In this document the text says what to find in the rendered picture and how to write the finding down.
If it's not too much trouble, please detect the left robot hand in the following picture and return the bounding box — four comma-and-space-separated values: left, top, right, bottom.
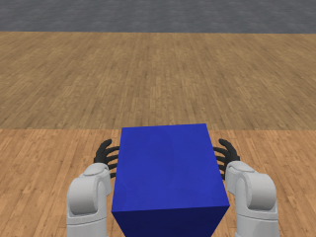
93, 139, 119, 178

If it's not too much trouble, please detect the right robot forearm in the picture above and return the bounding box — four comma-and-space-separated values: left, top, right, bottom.
225, 161, 279, 237

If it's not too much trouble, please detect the carton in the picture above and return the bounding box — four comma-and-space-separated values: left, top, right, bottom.
111, 123, 230, 237

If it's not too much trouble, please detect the left robot forearm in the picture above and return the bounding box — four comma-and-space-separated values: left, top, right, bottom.
66, 162, 112, 237

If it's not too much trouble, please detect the right robot hand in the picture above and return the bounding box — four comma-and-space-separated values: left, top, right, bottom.
212, 138, 241, 181

